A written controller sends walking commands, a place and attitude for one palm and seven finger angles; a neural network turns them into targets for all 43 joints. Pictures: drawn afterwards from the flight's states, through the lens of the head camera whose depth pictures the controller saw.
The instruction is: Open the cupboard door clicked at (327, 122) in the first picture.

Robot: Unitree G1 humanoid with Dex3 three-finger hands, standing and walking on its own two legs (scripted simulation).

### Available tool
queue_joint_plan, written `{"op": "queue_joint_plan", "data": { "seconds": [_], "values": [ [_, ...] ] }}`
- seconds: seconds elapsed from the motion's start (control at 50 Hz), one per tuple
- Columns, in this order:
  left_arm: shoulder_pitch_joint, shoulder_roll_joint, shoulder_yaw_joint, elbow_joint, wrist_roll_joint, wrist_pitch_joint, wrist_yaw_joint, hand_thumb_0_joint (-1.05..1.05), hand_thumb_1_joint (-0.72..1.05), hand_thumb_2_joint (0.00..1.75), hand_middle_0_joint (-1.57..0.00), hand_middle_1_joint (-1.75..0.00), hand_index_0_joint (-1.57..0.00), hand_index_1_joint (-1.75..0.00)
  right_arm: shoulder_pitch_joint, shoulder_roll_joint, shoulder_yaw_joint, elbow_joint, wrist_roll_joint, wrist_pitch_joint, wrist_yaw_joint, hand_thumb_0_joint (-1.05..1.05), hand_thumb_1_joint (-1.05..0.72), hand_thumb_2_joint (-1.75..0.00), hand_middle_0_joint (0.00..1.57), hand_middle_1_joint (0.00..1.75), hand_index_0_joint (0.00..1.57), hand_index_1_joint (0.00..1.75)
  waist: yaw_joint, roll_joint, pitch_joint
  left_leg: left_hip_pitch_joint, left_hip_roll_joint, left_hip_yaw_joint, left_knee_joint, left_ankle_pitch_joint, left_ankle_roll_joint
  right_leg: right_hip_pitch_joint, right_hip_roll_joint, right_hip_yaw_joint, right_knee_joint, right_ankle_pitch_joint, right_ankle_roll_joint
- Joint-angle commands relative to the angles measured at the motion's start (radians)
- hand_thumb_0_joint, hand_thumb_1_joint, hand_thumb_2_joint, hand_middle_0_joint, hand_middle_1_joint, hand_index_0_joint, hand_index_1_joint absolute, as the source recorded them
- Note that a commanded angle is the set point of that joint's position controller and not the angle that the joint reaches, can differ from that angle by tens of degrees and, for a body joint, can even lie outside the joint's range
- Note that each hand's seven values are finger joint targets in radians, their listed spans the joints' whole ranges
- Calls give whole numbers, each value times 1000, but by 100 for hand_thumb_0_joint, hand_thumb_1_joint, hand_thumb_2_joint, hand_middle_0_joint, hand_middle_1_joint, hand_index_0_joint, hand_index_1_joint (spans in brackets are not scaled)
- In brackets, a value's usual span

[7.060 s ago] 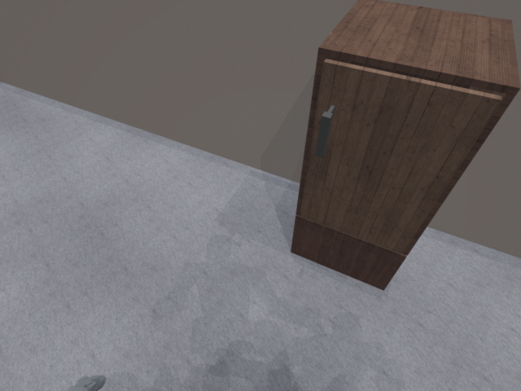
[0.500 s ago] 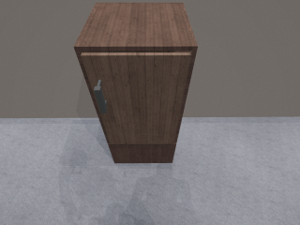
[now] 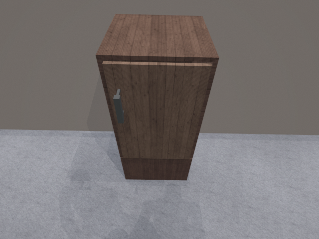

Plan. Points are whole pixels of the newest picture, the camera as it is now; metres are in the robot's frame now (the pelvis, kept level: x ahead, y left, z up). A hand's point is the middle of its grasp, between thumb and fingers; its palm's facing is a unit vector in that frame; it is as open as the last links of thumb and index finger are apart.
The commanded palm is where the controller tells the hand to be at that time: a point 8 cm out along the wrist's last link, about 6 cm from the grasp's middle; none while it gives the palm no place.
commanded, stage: shuffle to correct the standing spot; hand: left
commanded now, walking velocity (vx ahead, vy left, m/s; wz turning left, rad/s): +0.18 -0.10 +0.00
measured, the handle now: (119, 106) +0.59 +0.19 -0.04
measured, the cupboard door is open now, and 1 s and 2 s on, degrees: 0 0 0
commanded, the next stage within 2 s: come to a stop and stand still in 0.14 s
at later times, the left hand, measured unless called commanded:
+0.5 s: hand out of the picture +0.01 +0.12 -0.18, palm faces +0.06 -0.99 -0.13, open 7.4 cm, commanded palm none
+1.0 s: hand out of the picture +0.04 +0.20 -0.16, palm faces -0.01 -0.96 -0.27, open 7.4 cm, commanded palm none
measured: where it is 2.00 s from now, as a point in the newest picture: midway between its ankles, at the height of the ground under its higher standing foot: outside the picture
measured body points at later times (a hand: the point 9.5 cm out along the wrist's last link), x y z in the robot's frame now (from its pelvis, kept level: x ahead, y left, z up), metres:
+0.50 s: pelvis +0.04 -0.02 +0.00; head +0.05 -0.02 +0.45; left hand +0.01 +0.17 -0.17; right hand +0.04 -0.23 -0.16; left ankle +0.02 +0.09 -0.74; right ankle +0.02 -0.12 -0.74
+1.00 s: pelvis +0.00 +0.00 +0.00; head +0.00 -0.01 +0.45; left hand +0.05 +0.25 -0.14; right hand +0.02 -0.23 -0.16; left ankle +0.02 +0.09 -0.74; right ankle +0.02 -0.12 -0.74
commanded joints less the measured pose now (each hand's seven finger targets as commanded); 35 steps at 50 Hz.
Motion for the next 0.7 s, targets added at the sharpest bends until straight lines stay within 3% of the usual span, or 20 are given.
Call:
{"op": "queue_joint_plan", "data": {
  "seconds": [0.0,0.04,0.08,0.16,0.24,0.28,0.3,0.32,0.36,0.38,0.42,0.54,0.64,0.66,0.68],
  "values": [
    [77,67,15,-24,7,-15,-5,0,90,90,-20,-30,-20,-30,55,-105,-21,-17,-4,-13,-9,0,-90,-90,20,30,20,30,1,-10,68,-105,124,-144,-159,-210,10,13,-59,80,-61,-107,-35],
    [83,62,19,-27,14,-8,-9,0,90,90,-20,-30,-20,-30,58,-118,-30,-18,-8,-6,-8,0,-90,-90,20,30,20,30,0,20,99,-139,144,-175,-194,-355,24,-23,-40,56,-29,-204,-36],
    [95,54,23,-35,18,-5,-14,0,90,90,-20,-30,-20,-30,51,-126,-37,-22,-11,-3,-8,0,-90,-90,20,30,20,30,6,47,132,-175,166,-207,-220,-426,43,-40,-22,38,7,-213,-40],
    [123,46,31,-36,19,-12,-23,0,90,90,-20,-30,-20,-30,50,-120,-45,-30,-9,-10,-10,0,-90,-90,20,30,20,30,12,44,140,-176,171,-200,-183,-391,58,-42,-24,54,11,-189,-53],
    [157,56,36,-31,14,-23,-20,0,90,90,-20,-30,-20,-30,48,-84,-39,-39,-7,-18,-9,0,-90,-90,20,30,20,30,13,-55,135,-180,108,-108,-42,-249,35,-31,-72,156,-68,-199,-81],
    [165,69,38,-19,7,-31,-11,0,90,90,-20,-30,-20,-30,58,-43,-21,-31,-4,-25,-11,0,-90,-90,20,30,20,30,6,-112,92,-153,55,-23,62,-78,5,14,-125,212,-106,-39,-97],
    [161,73,37,-12,4,-35,-8,0,90,90,-20,-30,-20,-30,68,-31,-15,-22,-2,-27,-13,0,-90,-90,20,30,20,30,-5,-114,60,-110,54,-12,70,-31,-5,24,-143,209,-100,86,-100],
    [147,68,34,-11,3,-36,-5,0,90,90,-20,-30,-20,-30,77,-26,-11,-11,0,-28,-16,0,-90,-90,20,30,20,30,-14,-80,55,-60,65,-22,46,30,-10,11,-132,178,-74,201,-93],
    [134,53,25,-4,1,-39,-1,0,90,90,-20,-30,-20,-30,84,-41,-10,14,5,-34,-24,0,-90,-90,20,30,20,30,-10,19,28,9,109,-61,8,288,-8,30,-91,107,1,437,-55],
    [134,57,22,-5,-1,-39,3,0,90,90,-20,-30,-20,-30,79,-52,-13,18,9,-35,-30,0,-90,-90,20,30,20,30,-5,38,9,28,120,-67,10,407,-7,56,-90,101,8,499,-41],
    [130,69,24,-10,-3,-34,10,0,90,90,-20,-30,-20,-30,61,-61,-20,12,15,-28,-37,0,-90,-90,20,30,20,30,-1,29,-1,51,127,-67,15,477,-9,68,-96,108,20,557,-33],
    [90,97,41,-58,2,-13,18,0,90,90,-20,-30,-20,-30,25,-84,-40,-22,11,-1,-32,0,-90,-90,20,30,20,30,4,-20,-29,38,124,-55,32,384,-15,67,-115,124,51,529,-42],
    [38,95,38,-84,3,-1,13,0,90,90,-20,-30,-20,-30,-17,-82,-38,-39,7,9,-21,0,-90,-90,20,30,20,30,3,-16,12,-3,119,-74,-16,167,-13,18,-103,139,-12,248,-49],
    [118,152,40,-47,5,-10,44,0,90,90,-20,-30,-20,-30,-146,-144,-52,-115,19,6,-10,0,-90,-90,20,30,20,30,47,-35,72,-52,123,-21,167,58,-46,-10,-159,213,-51,580,-19],
    [45,195,37,-107,7,-21,34,0,90,90,-20,-30,-20,-30,-67,-78,-47,-138,16,24,-1,0,-90,-90,20,30,20,30,-18,-90,-11,-63,63,-31,181,-176,-42,-19,-221,271,-113,248,-79]
  ]
}}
